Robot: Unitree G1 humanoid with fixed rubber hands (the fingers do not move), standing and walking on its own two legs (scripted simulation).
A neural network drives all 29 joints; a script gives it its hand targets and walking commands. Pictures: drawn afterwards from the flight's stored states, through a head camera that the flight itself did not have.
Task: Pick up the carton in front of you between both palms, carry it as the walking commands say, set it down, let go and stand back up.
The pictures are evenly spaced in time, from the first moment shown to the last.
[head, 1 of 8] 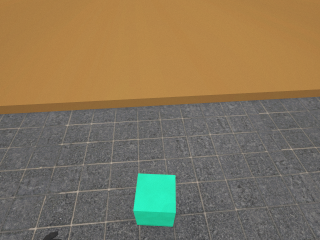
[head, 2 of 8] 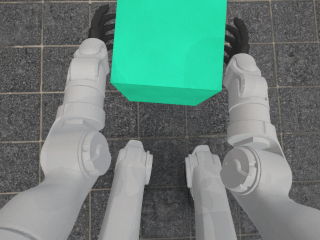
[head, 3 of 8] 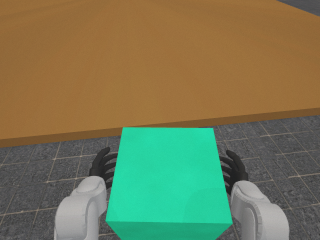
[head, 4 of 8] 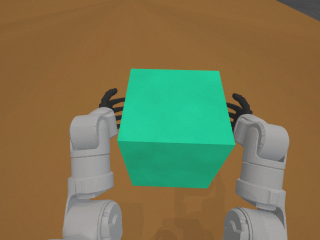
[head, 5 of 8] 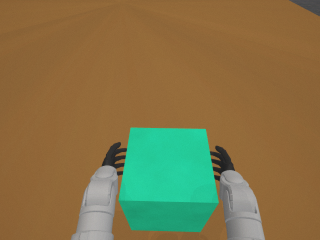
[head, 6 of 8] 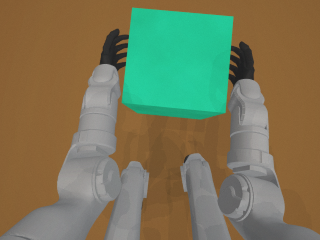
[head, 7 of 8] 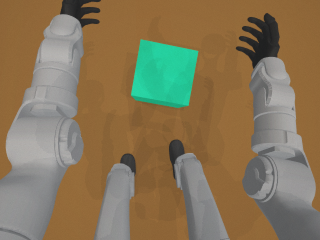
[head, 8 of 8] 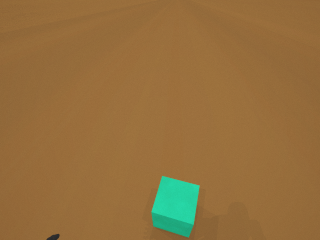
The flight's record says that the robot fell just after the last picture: no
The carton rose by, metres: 0.85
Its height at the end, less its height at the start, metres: +0.10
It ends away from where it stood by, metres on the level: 3.05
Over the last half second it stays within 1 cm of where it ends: yes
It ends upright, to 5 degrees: yes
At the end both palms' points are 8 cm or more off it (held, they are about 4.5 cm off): yes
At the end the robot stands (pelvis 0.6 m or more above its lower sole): yes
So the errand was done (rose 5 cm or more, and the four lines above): yes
